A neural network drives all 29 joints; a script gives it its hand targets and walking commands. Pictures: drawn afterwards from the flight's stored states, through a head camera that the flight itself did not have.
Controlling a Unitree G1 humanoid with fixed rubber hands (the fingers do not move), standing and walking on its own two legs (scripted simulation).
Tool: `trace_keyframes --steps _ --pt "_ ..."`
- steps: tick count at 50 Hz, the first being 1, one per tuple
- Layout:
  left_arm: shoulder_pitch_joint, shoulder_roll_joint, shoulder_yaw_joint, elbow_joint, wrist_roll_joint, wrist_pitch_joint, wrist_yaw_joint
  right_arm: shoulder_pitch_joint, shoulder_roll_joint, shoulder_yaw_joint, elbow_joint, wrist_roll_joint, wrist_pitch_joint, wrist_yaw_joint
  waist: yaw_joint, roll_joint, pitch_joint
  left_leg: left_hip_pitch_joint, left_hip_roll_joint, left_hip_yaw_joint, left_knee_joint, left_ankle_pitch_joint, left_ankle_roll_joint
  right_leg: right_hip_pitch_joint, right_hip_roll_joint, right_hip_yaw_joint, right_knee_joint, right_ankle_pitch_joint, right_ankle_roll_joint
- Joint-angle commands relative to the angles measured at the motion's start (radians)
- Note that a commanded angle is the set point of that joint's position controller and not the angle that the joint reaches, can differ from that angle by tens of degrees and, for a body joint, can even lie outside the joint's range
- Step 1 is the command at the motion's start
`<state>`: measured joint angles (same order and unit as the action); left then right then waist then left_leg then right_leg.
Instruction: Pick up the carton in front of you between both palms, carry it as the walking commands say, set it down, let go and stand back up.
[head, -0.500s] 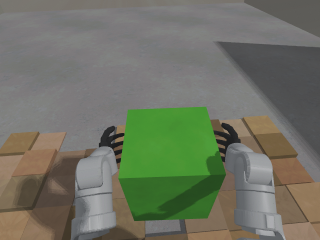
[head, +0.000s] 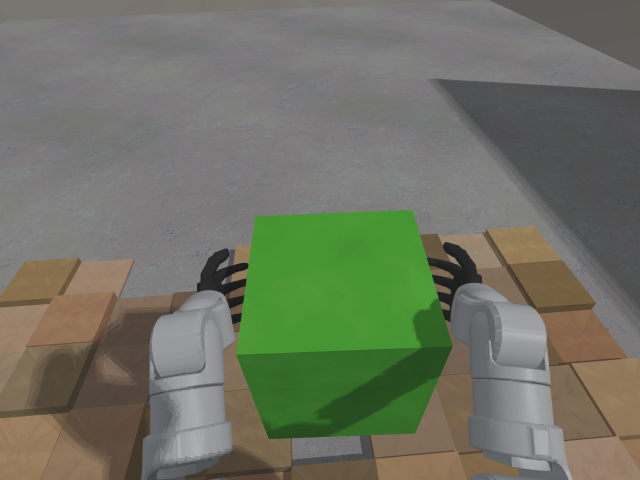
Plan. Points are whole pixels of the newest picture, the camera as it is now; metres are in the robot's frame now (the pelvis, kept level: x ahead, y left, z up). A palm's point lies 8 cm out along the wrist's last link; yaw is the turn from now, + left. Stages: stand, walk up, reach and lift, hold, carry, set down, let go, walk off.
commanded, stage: carry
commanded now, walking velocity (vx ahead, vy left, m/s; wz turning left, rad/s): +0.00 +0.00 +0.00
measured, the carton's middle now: (338, 328) +0.34 +0.00 +0.04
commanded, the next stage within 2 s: none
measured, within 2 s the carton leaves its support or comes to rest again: neither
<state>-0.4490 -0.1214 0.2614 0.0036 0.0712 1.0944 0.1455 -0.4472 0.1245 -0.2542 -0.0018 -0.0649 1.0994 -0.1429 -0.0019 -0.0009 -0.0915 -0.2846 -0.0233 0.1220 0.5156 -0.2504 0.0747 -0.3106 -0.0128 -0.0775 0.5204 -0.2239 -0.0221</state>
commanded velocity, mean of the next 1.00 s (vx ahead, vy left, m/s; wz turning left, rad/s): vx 0.44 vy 0.00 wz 0.00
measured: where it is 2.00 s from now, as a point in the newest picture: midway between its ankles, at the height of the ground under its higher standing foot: (343, 350)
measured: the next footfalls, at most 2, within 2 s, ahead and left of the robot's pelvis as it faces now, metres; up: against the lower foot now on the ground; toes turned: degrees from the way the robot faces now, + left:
left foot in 0.86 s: +0.38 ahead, +0.11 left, +0.05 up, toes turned +4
right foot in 1.44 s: +0.65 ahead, -0.10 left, +0.04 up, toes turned -4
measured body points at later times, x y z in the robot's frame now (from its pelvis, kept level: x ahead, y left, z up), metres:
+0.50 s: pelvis +0.04 -0.02 -0.01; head +0.02 -0.03 +0.44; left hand +0.37 +0.13 +0.11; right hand +0.37 -0.18 +0.11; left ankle +0.02 +0.07 -0.72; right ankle +0.04 -0.10 -0.74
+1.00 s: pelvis +0.25 +0.04 +0.02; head +0.30 +0.04 +0.47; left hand +0.62 +0.16 +0.13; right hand +0.58 -0.15 +0.13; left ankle +0.34 +0.11 -0.68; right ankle +0.13 -0.06 -0.59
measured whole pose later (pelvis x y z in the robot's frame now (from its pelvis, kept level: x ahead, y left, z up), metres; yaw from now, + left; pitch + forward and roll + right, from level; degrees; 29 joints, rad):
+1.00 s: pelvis +0.25 +0.04 +0.02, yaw -3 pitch +4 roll +1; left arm -0.52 -0.10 0.30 -0.17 -0.01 1.15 0.17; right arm -0.52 0.14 -0.24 -0.17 -0.01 1.15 -0.20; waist -0.07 -0.04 0.03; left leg -0.55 -0.01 0.17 0.72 -0.25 0.14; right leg -0.49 -0.01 0.01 1.34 -0.39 -0.04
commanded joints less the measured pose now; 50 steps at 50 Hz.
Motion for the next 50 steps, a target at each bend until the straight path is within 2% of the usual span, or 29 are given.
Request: trace_keyframes --steps 1,7,10,12,13,15,18,19,20,21,22,23,24,25,26,27,31,34,37,38,40,41,42,43,44,45,46,47,50 --pt "-0.590 -0.769 -0.588 -0.066 -0.190 -0.011 -0.016 -0.587 0.754 0.580 -0.061 0.180 -0.016 0.009 -0.001 0.005 -0.289 0.096 0.165 -0.151 -0.087 0.171 0.002 0.096 -0.120 0.114 -0.056 0.103 -0.033" --pt "-0.590 -0.770 -0.589 -0.067 -0.190 -0.010 -0.016 -0.586 0.756 0.581 -0.061 0.181 -0.015 0.010 -0.001 0.004 -0.290 0.096 0.167 -0.152 -0.084 0.175 0.003 0.096 -0.120 0.113 -0.053 0.105 -0.031" --pt "-0.593 -0.775 -0.595 -0.070 -0.198 -0.012 -0.016 -0.603 0.760 0.579 -0.066 0.186 -0.016 0.010 -0.008 0.041 -0.279 0.082 0.171 -0.199 -0.155 -0.171 0.033 0.047 -0.069 0.066 -0.006 -0.133 -0.044" --pt "-0.608 -0.771 -0.597 -0.079 -0.197 -0.013 -0.016 -0.599 0.761 0.582 -0.065 0.185 -0.016 0.010 -0.043 0.127 -0.223 0.110 0.253 -0.354 -0.261 -0.461 0.098 -0.117 0.015 -0.026 0.159 -0.239 -0.040" --pt "-0.607 -0.766 -0.592 -0.069 -0.194 -0.012 -0.016 -0.598 0.755 0.583 -0.061 0.181 -0.015 0.008 -0.043 0.153 -0.197 0.120 0.310 -0.430 -0.298 -0.507 0.134 -0.193 0.008 -0.024 0.242 -0.248 -0.041" --pt "-0.611 -0.756 -0.582 -0.062 -0.190 -0.013 -0.016 -0.612 0.751 0.592 -0.069 0.180 -0.017 0.005 -0.035 0.123 -0.182 0.128 0.338 -0.440 -0.291 -0.404 0.169 -0.241 -0.014 0.009 0.258 -0.216 -0.060" --pt "-0.595 -0.740 -0.567 -0.056 -0.191 -0.018 -0.012 -0.632 0.742 0.614 -0.086 0.198 -0.022 -0.002 -0.005 0.079 -0.230 0.112 0.285 -0.281 -0.178 -0.132 0.140 -0.102 0.015 -0.047 0.071 -0.137 -0.071" --pt "-0.577 -0.731 -0.560 -0.056 -0.192 -0.018 -0.009 -0.625 0.736 0.615 -0.087 0.200 -0.023 -0.004 0.012 0.067 -0.256 0.065 0.248 -0.215 -0.116 -0.111 0.116 0.018 0.024 -0.065 -0.013 -0.113 -0.075" --pt "-0.564 -0.723 -0.558 -0.055 -0.192 -0.018 -0.006 -0.606 0.728 0.610 -0.085 0.200 -0.022 -0.008 0.028 0.031 -0.280 -0.014 0.205 -0.154 -0.038 -0.144 0.088 0.160 0.013 -0.034 -0.069 -0.090 -0.082" --pt "-0.545 -0.710 -0.554 -0.053 -0.191 -0.019 -0.002 -0.611 0.724 0.611 -0.099 0.203 -0.022 -0.012 0.051 -0.090 -0.285 -0.161 0.138 -0.078 0.128 -0.150 0.038 0.312 -0.082 0.147 -0.150 -0.136 -0.115" --pt "-0.543 -0.685 -0.549 -0.067 -0.193 -0.022 0.005 -0.628 0.724 0.613 -0.128 0.209 -0.020 -0.016 0.074 -0.270 -0.253 -0.424 0.038 0.003 0.311 -0.233 -0.016 0.459 -0.261 0.448 -0.217 -0.120 -0.185" --pt "-0.566 -0.689 -0.557 -0.097 -0.207 -0.021 0.009 -0.656 0.720 0.616 -0.162 0.218 -0.021 -0.021 0.091 -0.262 -0.226 -0.578 0.032 -0.033 0.448 -0.289 -0.013 0.517 -0.345 0.569 -0.241 -0.084 -0.256" --pt "-0.605 -0.701 -0.580 -0.136 -0.226 -0.021 0.010 -0.681 0.725 0.612 -0.187 0.232 -0.019 -0.023 0.099 -0.169 -0.205 -0.634 0.058 -0.070 0.562 -0.278 -0.019 0.502 -0.359 0.593 -0.234 -0.027 -0.284" --pt "-0.646 -0.707 -0.603 -0.184 -0.252 -0.020 0.009 -0.673 0.727 0.596 -0.181 0.240 -0.017 -0.026 0.098 -0.073 -0.223 -0.636 0.073 -0.088 0.634 -0.253 -0.018 0.495 -0.334 0.540 -0.209 0.035 -0.271" --pt "-0.687 -0.704 -0.634 -0.232 -0.283 -0.019 0.008 -0.656 0.712 0.582 -0.183 0.244 -0.017 -0.028 0.090 -0.031 -0.255 -0.644 0.078 -0.087 0.673 -0.247 -0.010 0.504 -0.322 0.505 -0.187 0.047 -0.262" --pt "-0.723 -0.699 -0.659 -0.270 -0.309 -0.018 0.007 -0.640 0.693 0.570 -0.186 0.241 -0.017 -0.032 0.077 -0.020 -0.280 -0.661 0.081 -0.078 0.722 -0.234 -0.009 0.520 -0.308 0.466 -0.174 0.048 -0.250" --pt "-0.718 -0.643 -0.673 -0.311 -0.363 -0.004 0.010 -0.598 0.593 0.542 -0.234 0.212 0.001 -0.050 0.096 -0.061 -0.280 -0.822 0.102 -0.063 0.906 -0.185 -0.015 0.581 -0.281 0.392 -0.169 0.087 -0.250" --pt "-0.656 -0.609 -0.637 -0.260 -0.349 0.023 0.013 -0.582 0.539 0.536 -0.236 0.194 0.028 -0.058 0.101 -0.064 -0.220 -0.826 0.128 -0.059 0.755 -0.153 -0.033 0.521 -0.258 0.368 -0.208 0.086 -0.228" --pt "-0.641 -0.606 -0.614 -0.228 -0.338 0.051 0.005 -0.596 0.534 0.535 -0.222 0.186 0.053 -0.057 0.091 -0.122 -0.170 -0.530 0.093 0.024 0.410 -0.010 -0.026 0.298 -0.196 0.200 -0.284 0.225 -0.183" --pt "-0.631 -0.616 -0.609 -0.213 -0.334 0.059 0.001 -0.599 0.547 0.539 -0.217 0.186 0.060 -0.054 0.075 -0.164 -0.162 -0.391 0.066 0.060 0.304 0.049 -0.014 0.223 -0.184 0.142 -0.297 0.319 -0.157" --pt "-0.623 -0.644 -0.605 -0.197 -0.315 0.063 -0.008 -0.597 0.587 0.545 -0.193 0.191 0.065 -0.042 -0.004 -0.237 -0.240 -0.138 -0.023 0.145 0.240 0.026 0.004 0.200 -0.187 0.031 -0.121 0.685 -0.111" --pt "-0.624 -0.648 -0.598 -0.193 -0.304 0.064 -0.008 -0.588 0.603 0.552 -0.174 0.199 0.063 -0.036 -0.078 -0.182 -0.324 0.057 -0.060 0.152 0.152 0.019 0.024 0.191 -0.138 -0.048 0.110 0.785 -0.066" --pt "-0.642 -0.640 -0.588 -0.192 -0.295 0.063 -0.004 -0.610 0.614 0.564 -0.184 0.215 0.060 -0.029 -0.138 -0.066 -0.422 0.331 0.011 0.007 0.051 0.047 0.044 0.039 -0.083 -0.039 0.410 0.566 -0.025" --pt "-0.639 -0.664 -0.585 -0.212 -0.285 0.061 -0.005 -0.640 0.620 0.577 -0.187 0.229 0.054 -0.025 -0.093 0.262 -0.463 0.471 0.321 -0.570 -0.096 0.108 0.171 -0.221 0.059 -0.002 0.728 -0.094 0.036" --pt "-0.673 -0.661 -0.591 -0.241 -0.282 0.060 -0.005 -0.648 0.674 0.584 -0.190 0.244 0.044 -0.021 -0.090 0.291 -0.513 0.539 0.356 -0.777 -0.154 0.231 0.243 -0.360 0.089 0.084 0.921 -0.214 0.011" --pt "-0.688 -0.711 -0.601 -0.278 -0.289 0.048 -0.003 -0.676 0.729 0.621 -0.249 0.272 0.035 -0.010 -0.086 0.190 -0.492 0.509 0.343 -0.698 -0.094 0.247 0.250 -0.418 0.023 0.130 0.995 -0.197 -0.021" --pt "-0.707 -0.738 -0.595 -0.295 -0.290 0.038 -0.002 -0.720 0.766 0.654 -0.301 0.300 0.026 0.000 -0.084 0.074 -0.465 0.440 0.330 -0.629 -0.083 0.202 0.209 -0.440 0.008 0.149 0.982 -0.190 -0.030" --pt "-0.722 -0.732 -0.582 -0.325 -0.275 0.026 0.002 -0.782 0.790 0.682 -0.352 0.352 0.017 0.011 -0.063 0.027 -0.448 0.373 0.323 -0.561 -0.079 0.162 0.185 -0.431 -0.022 0.158 0.938 -0.168 -0.031" --pt "-0.649 -0.667 -0.566 -0.314 -0.224 0.017 0.017 -0.784 0.755 0.721 -0.400 0.397 0.005 0.024 -0.045 0.077 -0.427 0.315 0.289 -0.440 -0.144 0.119 0.141 -0.392 -0.046 0.109 0.776 -0.131 -0.030"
